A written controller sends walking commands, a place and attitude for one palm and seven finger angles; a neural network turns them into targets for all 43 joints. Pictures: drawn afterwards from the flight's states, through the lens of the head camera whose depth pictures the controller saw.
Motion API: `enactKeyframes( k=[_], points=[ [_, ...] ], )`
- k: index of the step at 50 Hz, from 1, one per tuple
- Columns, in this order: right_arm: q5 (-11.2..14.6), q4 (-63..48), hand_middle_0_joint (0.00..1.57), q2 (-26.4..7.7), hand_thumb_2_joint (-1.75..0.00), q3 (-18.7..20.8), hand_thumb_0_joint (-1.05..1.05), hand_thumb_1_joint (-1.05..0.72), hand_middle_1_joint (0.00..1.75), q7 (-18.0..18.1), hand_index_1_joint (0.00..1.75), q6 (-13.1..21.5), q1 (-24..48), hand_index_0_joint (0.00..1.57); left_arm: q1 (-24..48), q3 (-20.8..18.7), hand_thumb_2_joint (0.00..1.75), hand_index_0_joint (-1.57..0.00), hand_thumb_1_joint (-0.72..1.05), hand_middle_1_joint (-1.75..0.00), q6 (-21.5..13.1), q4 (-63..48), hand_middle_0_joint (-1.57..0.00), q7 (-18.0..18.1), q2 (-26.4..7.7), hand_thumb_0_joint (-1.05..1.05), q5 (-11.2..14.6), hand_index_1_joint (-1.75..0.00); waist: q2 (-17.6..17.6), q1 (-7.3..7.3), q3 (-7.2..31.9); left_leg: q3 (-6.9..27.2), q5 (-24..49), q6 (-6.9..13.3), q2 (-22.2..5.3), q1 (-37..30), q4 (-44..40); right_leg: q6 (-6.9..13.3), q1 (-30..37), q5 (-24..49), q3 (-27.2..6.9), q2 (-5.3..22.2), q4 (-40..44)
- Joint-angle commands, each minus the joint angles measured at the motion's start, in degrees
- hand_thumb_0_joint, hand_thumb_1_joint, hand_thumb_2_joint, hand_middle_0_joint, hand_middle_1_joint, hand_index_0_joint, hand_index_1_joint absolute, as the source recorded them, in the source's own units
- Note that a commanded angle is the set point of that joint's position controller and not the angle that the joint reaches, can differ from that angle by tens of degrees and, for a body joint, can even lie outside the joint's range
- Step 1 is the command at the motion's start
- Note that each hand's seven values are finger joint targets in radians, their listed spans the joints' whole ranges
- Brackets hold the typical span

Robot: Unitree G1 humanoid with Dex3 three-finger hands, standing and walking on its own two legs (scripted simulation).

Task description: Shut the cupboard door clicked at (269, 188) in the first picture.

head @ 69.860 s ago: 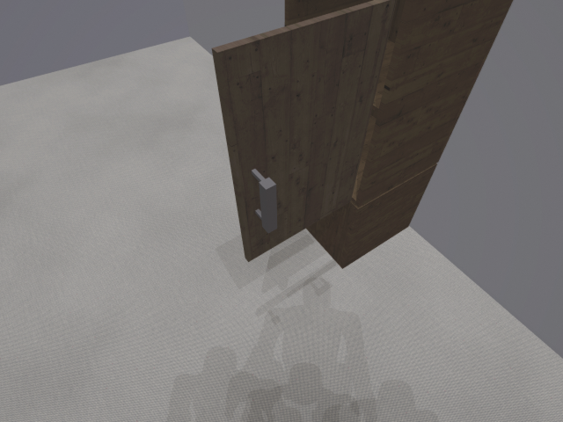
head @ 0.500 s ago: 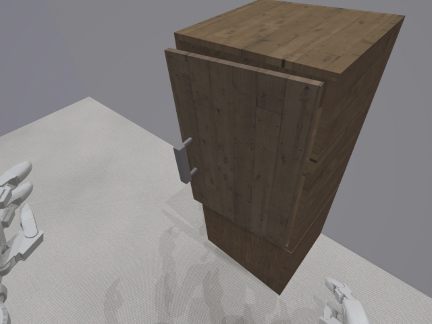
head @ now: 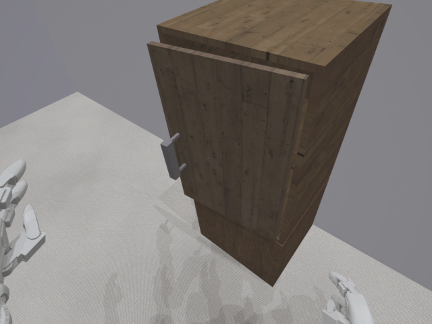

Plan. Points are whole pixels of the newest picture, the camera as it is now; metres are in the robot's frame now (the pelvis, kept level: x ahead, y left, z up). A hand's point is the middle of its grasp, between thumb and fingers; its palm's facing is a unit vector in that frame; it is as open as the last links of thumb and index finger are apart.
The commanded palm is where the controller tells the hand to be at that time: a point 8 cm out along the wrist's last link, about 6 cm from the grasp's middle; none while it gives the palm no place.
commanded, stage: step back with the hand held close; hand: left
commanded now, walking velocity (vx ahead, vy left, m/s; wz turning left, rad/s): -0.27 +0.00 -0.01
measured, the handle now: (175, 156) +0.61 +0.20 -0.09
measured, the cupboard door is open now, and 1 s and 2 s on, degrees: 6 6 6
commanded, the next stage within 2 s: stop stepping back and stand still in 1.06 s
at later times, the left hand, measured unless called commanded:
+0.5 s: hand out of the picture +0.14 +0.31 +0.15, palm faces +0.40 -0.78 -0.49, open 7.4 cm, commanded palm +0.08 +0.34 +0.18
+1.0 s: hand out of the picture +0.02 +0.35 +0.17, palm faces +0.53 -0.75 -0.40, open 7.4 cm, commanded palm -0.08 +0.37 +0.18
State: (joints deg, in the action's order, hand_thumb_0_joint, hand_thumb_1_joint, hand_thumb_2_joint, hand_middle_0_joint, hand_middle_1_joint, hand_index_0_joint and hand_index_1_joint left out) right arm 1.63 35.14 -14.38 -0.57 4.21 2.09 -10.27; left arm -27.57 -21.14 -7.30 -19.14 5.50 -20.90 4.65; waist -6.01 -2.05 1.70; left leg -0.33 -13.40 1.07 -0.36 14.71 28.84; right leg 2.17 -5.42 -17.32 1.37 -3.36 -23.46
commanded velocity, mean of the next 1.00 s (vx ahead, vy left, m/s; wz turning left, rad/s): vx -0.32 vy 0.00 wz -0.04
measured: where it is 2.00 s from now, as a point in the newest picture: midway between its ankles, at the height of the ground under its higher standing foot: outside the picture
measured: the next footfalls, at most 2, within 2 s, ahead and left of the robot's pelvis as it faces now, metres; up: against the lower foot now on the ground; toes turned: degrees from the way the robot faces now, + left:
right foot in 1.12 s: -0.25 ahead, -0.07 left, +0.00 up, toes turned +4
left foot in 1.26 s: -0.11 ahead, +0.17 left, +0.00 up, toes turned +7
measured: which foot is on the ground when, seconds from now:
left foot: down 0.00-1.00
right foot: down 0.00-0.90, up 0.92-1.00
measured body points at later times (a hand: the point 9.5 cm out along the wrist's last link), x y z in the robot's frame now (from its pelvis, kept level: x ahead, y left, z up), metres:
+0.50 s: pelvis -0.06 +0.04 -0.01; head -0.06 +0.04 +0.44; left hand +0.11 +0.35 +0.18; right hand +0.11 -0.21 -0.08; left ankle +0.02 +0.11 -0.74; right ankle -0.05 -0.09 -0.74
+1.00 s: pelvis -0.18 +0.06 -0.02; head -0.17 +0.08 +0.43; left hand -0.02 +0.39 +0.19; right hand +0.02 -0.16 -0.09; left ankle +0.01 +0.12 -0.73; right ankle -0.17 -0.08 -0.71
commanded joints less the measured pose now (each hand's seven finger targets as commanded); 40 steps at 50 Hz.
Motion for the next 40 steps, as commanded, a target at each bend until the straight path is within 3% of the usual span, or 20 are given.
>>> enactKeyframes(
  k=[1, 4, 6, 10, 12, 14, 18, 21, 22, 23, 25, 27, 30, 32, 33, 36, 37, 38, 40],
  points=[
    [-0.2, -9.9, 0.20, -5.5, -0.90, 2.8, 0.00, -0.90, 0.30, 0.8, 0.30, 0.8, 6.5, 0.20, 3.1, -7.4, 0.90, -0.20, 0.90, -0.30, -4.5, -13.4, -0.20, 1.7, -13.0, 0.00, -0.4, -0.30, 4.3, 1.22, 6.3, 0.5, 16.3, 2.2, -1.7, -7.9, 0.2, -4.0, -6.4, 30.8, -4.8, 9.5, 1.8],
    [-0.1, -11.1, 0.20, -5.9, -0.90, 2.9, 0.00, -0.90, 0.30, 1.4, 0.30, -0.5, 6.2, 0.20, 1.4, -9.2, 0.90, -0.20, 0.90, -0.30, -4.3, -17.2, -0.20, 2.4, -14.8, 0.00, -0.3, -0.30, 2.2, 1.26, 10.6, 1.3, 27.8, 2.3, -2.9, -10.0, -0.2, -4.0, -4.1, 34.1, -3.1, 7.6, -1.9],
    [-0.1, -12.0, 0.20, -6.0, -0.90, 3.1, 0.00, -0.90, 0.30, 1.5, 0.30, -1.6, 5.8, 0.20, 0.2, -10.1, 0.90, -0.20, 0.90, -0.30, -3.8, -18.1, -0.20, 2.7, -15.5, 0.00, -0.1, -0.30, 2.4, 1.39, 11.3, 1.9, 31.2, 2.0, -3.5, -9.6, -0.2, -3.3, -3.7, 33.3, -2.8, 6.8, -3.0],
    [0.2, -12.8, 0.20, -5.9, -0.90, 3.3, 0.00, -0.90, 0.30, 1.5, 0.30, -3.2, 5.2, 0.20, -4.3, -11.4, 0.90, -0.20, 0.90, -0.30, -3.0, -15.6, -0.20, 3.0, -15.5, 0.00, 0.4, -0.30, 5.9, 1.58, 10.9, 2.5, 30.0, 1.6, -4.4, -6.5, -0.9, -2.7, -3.6, 30.7, -3.1, 6.5, -3.6],
    [0.0, -12.8, 0.20, -6.5, -0.90, 3.7, 0.00, -0.90, 0.30, 1.5, 0.30, -3.5, 5.5, 0.20, -5.3, -12.6, 0.90, -0.20, 0.90, -0.30, -3.0, -14.9, -0.20, 3.2, -16.4, 0.00, 0.7, -0.30, 4.8, 1.46, 10.4, 2.5, 26.5, 1.5, -4.5, -4.8, -1.5, -2.5, -4.2, 28.4, -3.6, 6.7, -2.9],
    [0.2, -13.0, 0.20, -6.4, -0.90, 3.5, 0.00, -0.90, 0.30, 1.4, 0.30, -3.7, 5.1, 0.20, -5.9, -11.0, 0.90, -0.20, 0.90, -0.30, -3.2, -14.6, -0.20, 3.3, -15.0, 0.00, 0.6, -0.30, 4.7, 1.78, 9.4, 3.2, 24.4, 1.4, -5.0, -2.4, -2.4, -2.4, -4.2, 25.2, -3.7, 6.5, -3.6],
    [0.0, -12.8, 0.20, -6.9, -0.90, 3.1, 0.00, -0.90, 0.30, 1.6, 0.30, -2.6, 5.2, 0.20, -4.5, -9.7, 0.90, -0.20, 0.90, -0.30, -3.9, -15.4, -0.20, 3.6, -14.5, 0.00, 0.2, -0.30, 1.9, 1.92, 6.5, 5.5, 10.1, 1.9, -6.0, 3.7, -6.8, -2.7, -4.7, 12.7, -3.0, 4.9, -3.1],
    [-0.2, -13.0, 0.20, -7.4, -0.90, 2.9, 0.00, -0.90, 0.30, 1.9, 0.30, -1.5, 5.7, 0.20, -2.3, -10.1, 0.90, -0.20, 0.90, -0.30, -5.0, -16.3, -0.20, 3.9, -14.5, 0.00, -0.8, -0.30, 0.5, 1.86, 3.0, 8.5, -11.5, 3.7, -7.2, 15.1, -12.3, -3.0, -0.2, 4.8, -3.5, 3.3, -4.5],
    [-0.4, -12.8, 0.20, -8.0, -0.90, 3.0, 0.00, -0.90, 0.30, 2.2, 0.30, -1.1, 6.2, 0.20, -0.9, -11.5, 0.90, -0.20, 0.90, -0.30, -5.6, -16.7, -0.20, 4.1, -16.0, 0.00, -1.2, -0.30, -0.1, 1.84, 1.9, 9.9, -18.3, 4.3, -7.8, 19.2, -14.2, -3.2, 1.5, 2.3, -3.7, 2.6, -5.2],
    [-0.4, -12.8, 0.20, -7.7, -0.90, 2.8, 0.00, -0.90, 0.30, 2.2, 0.30, -0.7, 5.8, 0.20, -0.5, -10.5, 0.90, -0.20, 0.90, -0.30, -6.0, -16.7, -0.20, 4.1, -14.3, 0.00, -1.8, -0.30, -1.3, 1.90, 1.5, 11.3, -22.7, 4.8, -8.4, 23.1, -16.0, -3.2, 4.1, 1.4, -3.1, 2.1, -7.4],
    [-0.7, -12.7, 0.20, -8.0, -0.90, 3.0, 0.00, -0.90, 0.30, 2.1, 0.30, 0.2, 5.5, 0.20, 1.3, -10.8, 0.90, -0.20, 0.90, -0.30, -6.9, -17.7, -0.20, 4.1, -14.1, 0.00, -2.7, -0.30, -3.9, 1.74, 1.2, 13.0, -29.1, 5.6, -9.7, 29.3, -18.3, -3.3, 8.3, 1.1, -2.3, 0.4, -11.7],
    [-1.1, -12.4, 0.20, -8.3, -0.90, 3.3, 0.00, -0.90, 0.30, 2.1, 0.30, 1.1, 5.5, 0.20, 3.1, -12.4, 0.90, -0.20, 0.90, -0.30, -7.8, -19.4, -0.20, 4.2, -15.9, 0.00, -3.3, -0.30, -5.6, 1.47, 2.2, 13.7, -31.5, 6.0, -10.4, 31.8, -19.1, -3.3, 10.6, 1.8, -2.0, -0.7, -14.4],
    [-1.2, -12.4, 0.20, -7.6, -0.90, 3.5, 0.00, -0.90, 0.30, 1.4, 0.30, 2.3, 4.8, 0.20, 0.7, -12.2, 0.90, -0.20, 0.90, -0.30, -8.7, -20.9, -0.20, 4.0, -14.9, 0.00, -3.0, -0.30, -5.2, 1.67, 3.5, 12.1, -29.0, 5.4, -9.2, 29.3, -15.2, -2.2, 7.9, 2.0, -3.6, 0.1, -13.3],
    [-1.2, -11.7, 0.20, -7.0, -0.90, 3.7, 0.00, -0.90, 0.30, 0.8, 0.30, 2.8, 3.3, 0.20, -3.5, -13.8, 0.90, -0.20, 0.90, -0.30, -9.0, -21.9, -0.20, 4.2, -16.5, 0.00, -1.9, -0.30, 0.4, 1.85, 6.8, 8.0, -21.7, 3.0, -5.8, 19.4, -8.3, -0.2, -0.3, 0.4, -7.5, 3.1, -7.0],
    [-1.1, -11.8, 0.20, -6.1, -0.90, 3.4, 0.00, -0.90, 0.30, 0.6, 0.30, 2.8, 2.9, 0.20, -3.7, -12.0, 0.90, -0.20, 0.90, -0.30, -9.0, -22.4, -0.20, 4.1, -14.7, 0.00, -1.5, -0.30, 3.7, 2.28, 6.5, 6.5, -18.6, 2.0, -4.3, 15.6, -4.6, 0.9, -5.7, -2.0, -10.2, 5.4, -4.0],
    [-1.4, -9.6, 0.20, -5.8, -0.90, 3.7, 0.00, -0.90, 0.30, 0.2, 0.30, 3.0, 1.9, 0.20, -1.7, -10.9, 0.90, -0.20, 0.90, -0.30, -9.4, -22.2, -0.20, 5.0, -14.8, 0.00, -1.2, -0.30, 9.2, 3.25, 5.1, 2.7, -10.0, -0.2, -1.9, 4.3, 6.8, 3.3, -20.5, -5.3, -17.7, 12.2, 4.2],
    [-1.7, -8.7, 0.20, -6.2, -0.90, 3.9, 0.00, -0.90, 0.30, 0.3, 0.30, 3.2, 1.4, 0.20, -0.3, -11.1, 0.90, -0.20, 0.90, -0.30, -9.3, -21.9, -0.20, 5.4, -15.3, 0.00, -1.3, -0.30, 9.2, 3.63, 5.1, 2.3, -8.2, -0.6, -1.7, 1.7, 8.3, 3.7, -22.9, -3.5, -18.3, 13.3, 5.1],
    [-1.7, -8.4, 0.20, -5.5, -0.90, 3.5, 0.00, -0.90, 0.30, 0.6, 0.30, 3.2, 1.5, 0.20, 1.0, -9.6, 0.90, -0.20, 0.90, -0.30, -9.1, -20.9, -0.20, 5.6, -14.4, 0.00, -1.6, -0.30, 9.7, 3.91, 3.7, 2.4, -6.7, -0.6, -2.0, 0.9, 7.7, 3.0, -24.5, -2.2, -16.7, 13.0, 4.5],
    [-1.5, -8.3, 0.20, -5.9, -0.90, 3.3, 0.00, -0.90, 0.30, 1.2, 0.30, 3.3, 2.1, 0.20, 3.8, -9.1, 0.90, -0.20, 0.90, -0.30, -9.0, -19.1, -0.20, 5.9, -14.7, 0.00, -1.7, -0.30, 8.1, 3.79, 1.6, 4.3, -7.1, 0.3, -3.3, 1.9, 3.2, 0.7, -25.6, -4.9, -12.8, 9.1, 2.9]
  ],
)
